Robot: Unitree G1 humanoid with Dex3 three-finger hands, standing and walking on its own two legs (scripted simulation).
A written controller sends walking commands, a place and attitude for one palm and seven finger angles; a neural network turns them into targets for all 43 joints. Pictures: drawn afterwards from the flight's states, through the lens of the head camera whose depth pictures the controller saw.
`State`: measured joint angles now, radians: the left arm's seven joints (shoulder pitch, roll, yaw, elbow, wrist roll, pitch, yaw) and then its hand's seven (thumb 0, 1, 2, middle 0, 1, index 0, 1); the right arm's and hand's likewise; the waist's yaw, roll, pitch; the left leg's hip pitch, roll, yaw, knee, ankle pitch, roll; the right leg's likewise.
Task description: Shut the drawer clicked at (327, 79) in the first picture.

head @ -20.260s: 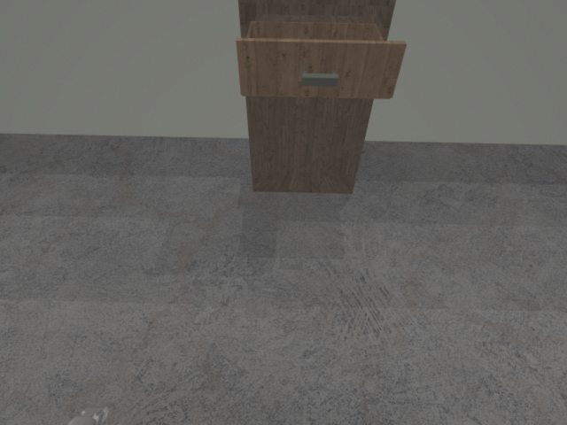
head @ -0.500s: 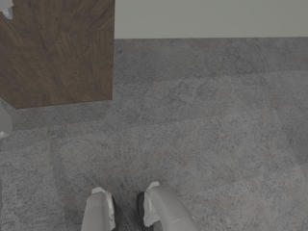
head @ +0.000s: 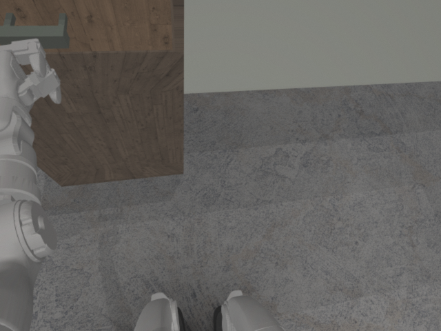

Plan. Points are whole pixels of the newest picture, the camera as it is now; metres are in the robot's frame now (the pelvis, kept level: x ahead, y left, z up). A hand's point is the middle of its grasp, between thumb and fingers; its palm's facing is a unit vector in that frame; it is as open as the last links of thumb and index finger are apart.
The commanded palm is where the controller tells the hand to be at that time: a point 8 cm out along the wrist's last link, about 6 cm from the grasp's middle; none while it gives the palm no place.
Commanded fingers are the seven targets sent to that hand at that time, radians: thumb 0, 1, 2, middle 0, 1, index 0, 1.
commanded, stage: draw the hand back to the body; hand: left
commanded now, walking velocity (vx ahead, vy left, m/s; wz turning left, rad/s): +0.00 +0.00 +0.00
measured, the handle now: (35, 28) +0.64 +0.26 +0.08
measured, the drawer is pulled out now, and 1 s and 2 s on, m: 0.00 0.00 0.00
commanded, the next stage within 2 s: step back with the hand held close in 1.48 s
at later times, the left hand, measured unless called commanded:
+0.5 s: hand (16, 121) +0.42 +0.23 +0.12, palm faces +0.10 -0.99 -0.04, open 3.3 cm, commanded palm +0.38 +0.27 +0.13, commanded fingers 0.00 0.90 0.90 -1.40 -1.60 -1.40 -1.60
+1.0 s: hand out of the picture +0.26 +0.24 +0.19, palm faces +0.36 -0.89 -0.28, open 3.3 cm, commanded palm +0.21 +0.27 +0.21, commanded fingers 0.00 0.90 0.90 -1.40 -1.60 -1.40 -1.60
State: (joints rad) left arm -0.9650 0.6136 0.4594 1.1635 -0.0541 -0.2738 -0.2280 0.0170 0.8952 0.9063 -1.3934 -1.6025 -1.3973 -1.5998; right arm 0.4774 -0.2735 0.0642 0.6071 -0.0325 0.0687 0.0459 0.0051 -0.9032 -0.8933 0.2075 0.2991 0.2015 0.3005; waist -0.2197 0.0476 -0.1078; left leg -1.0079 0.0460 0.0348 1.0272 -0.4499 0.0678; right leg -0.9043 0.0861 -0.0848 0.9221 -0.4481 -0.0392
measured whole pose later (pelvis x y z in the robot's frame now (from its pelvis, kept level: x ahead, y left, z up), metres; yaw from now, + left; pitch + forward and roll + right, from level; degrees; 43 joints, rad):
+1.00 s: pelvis +0.01 -0.01 +0.07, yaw +3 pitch -2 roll -1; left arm 0.13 0.33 0.19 -0.04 -0.09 -0.07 0.08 0.01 0.90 0.90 -1.40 -1.60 -1.40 -1.60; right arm 0.18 -0.24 0.07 0.58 0.04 -0.01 -0.05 0.01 -0.90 -0.89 0.21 0.30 0.20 0.30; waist 0.03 0.06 0.00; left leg -0.19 -0.03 0.04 0.47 -0.24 0.05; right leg -0.12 0.04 -0.04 0.44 -0.28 -0.04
